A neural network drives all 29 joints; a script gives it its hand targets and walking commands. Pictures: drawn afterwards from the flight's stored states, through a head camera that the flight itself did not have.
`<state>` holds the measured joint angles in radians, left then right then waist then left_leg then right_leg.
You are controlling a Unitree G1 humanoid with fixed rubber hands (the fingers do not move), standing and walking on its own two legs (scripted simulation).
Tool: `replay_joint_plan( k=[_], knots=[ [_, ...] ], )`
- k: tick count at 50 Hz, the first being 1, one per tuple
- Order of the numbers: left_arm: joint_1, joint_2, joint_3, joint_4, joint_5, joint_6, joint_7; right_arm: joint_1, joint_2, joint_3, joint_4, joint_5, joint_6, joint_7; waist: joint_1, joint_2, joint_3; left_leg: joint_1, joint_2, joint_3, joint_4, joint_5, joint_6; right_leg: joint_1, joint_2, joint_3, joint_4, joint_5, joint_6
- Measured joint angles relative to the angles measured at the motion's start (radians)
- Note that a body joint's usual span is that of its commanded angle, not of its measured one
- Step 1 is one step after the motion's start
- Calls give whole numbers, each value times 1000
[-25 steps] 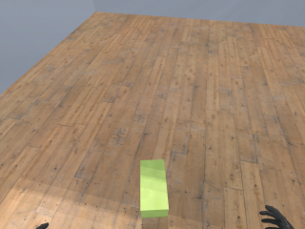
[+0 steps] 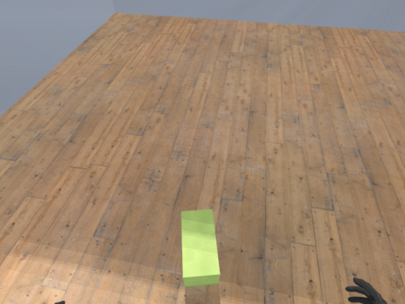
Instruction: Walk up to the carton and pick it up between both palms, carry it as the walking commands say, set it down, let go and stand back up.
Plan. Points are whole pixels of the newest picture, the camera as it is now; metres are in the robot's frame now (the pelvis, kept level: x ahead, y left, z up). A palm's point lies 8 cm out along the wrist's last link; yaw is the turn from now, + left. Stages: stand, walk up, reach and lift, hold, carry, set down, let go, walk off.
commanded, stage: walk up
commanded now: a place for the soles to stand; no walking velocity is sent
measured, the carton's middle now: (199, 246) +0.49 +0.02 -0.69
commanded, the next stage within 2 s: reach and lift in 1.86 s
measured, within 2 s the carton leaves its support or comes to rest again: neither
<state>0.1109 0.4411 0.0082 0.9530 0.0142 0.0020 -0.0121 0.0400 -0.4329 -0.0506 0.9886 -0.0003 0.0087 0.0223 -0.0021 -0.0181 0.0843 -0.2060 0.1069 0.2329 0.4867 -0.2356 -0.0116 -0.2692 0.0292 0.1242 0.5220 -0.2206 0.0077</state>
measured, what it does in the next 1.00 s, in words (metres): stands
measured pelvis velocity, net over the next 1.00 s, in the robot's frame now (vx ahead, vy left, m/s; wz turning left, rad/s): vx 0.02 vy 0.01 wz -0.08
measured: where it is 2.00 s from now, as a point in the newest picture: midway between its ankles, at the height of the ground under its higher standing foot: outside the picture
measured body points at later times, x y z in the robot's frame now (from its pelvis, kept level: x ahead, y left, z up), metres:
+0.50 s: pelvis +0.01 +0.00 -0.01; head +0.04 +0.00 +0.44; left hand +0.14 +0.33 -0.11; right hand +0.15 -0.33 -0.10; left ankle +0.02 +0.13 -0.74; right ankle +0.04 -0.12 -0.74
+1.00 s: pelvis +0.02 +0.01 -0.01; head +0.05 +0.00 +0.44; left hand +0.16 +0.33 -0.11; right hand +0.13 -0.33 -0.11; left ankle +0.02 +0.13 -0.74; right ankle +0.04 -0.11 -0.74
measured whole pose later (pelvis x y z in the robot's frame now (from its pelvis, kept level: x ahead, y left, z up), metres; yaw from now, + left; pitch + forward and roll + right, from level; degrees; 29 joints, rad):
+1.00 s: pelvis +0.02 +0.01 -0.01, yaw -5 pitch -1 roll +0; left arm 0.16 0.43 0.03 0.89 0.02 -0.01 -0.01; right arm 0.11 -0.43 -0.05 0.89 0.00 0.00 0.00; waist 0.01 0.02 0.08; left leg -0.24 0.05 0.08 0.61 -0.32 0.00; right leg -0.29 0.03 0.03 0.61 -0.29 -0.01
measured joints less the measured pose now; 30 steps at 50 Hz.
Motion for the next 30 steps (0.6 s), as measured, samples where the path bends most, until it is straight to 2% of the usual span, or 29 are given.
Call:
replay_joint_plan(
  k=[30],
  knots=[
    [36,7,8,-78,10,-5,9,-5,-4,-19,-75,3,17,2,-4,7,2,-41,27,24,119,-84,8,-47,23,30,94,-55,0]
  ],
)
